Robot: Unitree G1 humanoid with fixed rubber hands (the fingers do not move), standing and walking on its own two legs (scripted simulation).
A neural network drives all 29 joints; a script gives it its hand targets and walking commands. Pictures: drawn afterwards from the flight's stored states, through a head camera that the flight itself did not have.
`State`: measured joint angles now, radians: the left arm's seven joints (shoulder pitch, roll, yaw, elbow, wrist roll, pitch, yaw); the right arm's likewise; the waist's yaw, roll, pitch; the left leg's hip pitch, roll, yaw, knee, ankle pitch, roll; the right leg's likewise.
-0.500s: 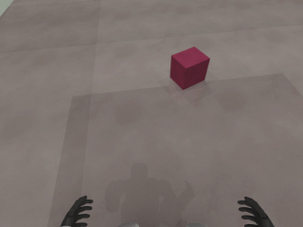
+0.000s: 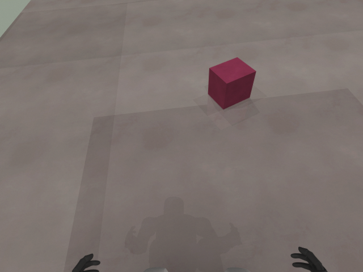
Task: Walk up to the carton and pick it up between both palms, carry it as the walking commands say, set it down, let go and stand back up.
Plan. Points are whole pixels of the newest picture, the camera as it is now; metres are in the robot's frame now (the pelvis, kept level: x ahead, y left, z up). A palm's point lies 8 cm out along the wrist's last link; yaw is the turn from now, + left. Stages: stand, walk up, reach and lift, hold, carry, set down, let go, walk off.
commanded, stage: stand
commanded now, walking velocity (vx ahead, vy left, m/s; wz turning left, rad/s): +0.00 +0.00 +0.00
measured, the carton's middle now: (230, 83) +1.44 -0.29 -0.62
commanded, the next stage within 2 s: walk up in 1.08 s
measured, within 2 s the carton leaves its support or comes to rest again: neither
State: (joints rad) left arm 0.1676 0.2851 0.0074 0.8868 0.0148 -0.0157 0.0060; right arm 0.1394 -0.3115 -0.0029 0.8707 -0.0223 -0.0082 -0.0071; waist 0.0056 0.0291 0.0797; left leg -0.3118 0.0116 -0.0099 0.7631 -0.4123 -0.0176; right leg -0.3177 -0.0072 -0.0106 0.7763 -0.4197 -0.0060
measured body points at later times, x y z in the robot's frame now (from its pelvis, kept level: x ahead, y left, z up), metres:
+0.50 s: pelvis +0.00 -0.02 +0.02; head +0.03 -0.04 +0.47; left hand +0.10 +0.26 -0.10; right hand +0.09 -0.30 -0.12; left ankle +0.00 +0.13 -0.71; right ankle +0.00 -0.11 -0.71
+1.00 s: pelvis +0.00 -0.03 +0.03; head +0.02 -0.04 +0.48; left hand +0.09 +0.26 -0.10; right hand +0.09 -0.31 -0.11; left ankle +0.00 +0.13 -0.71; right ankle +0.00 -0.12 -0.71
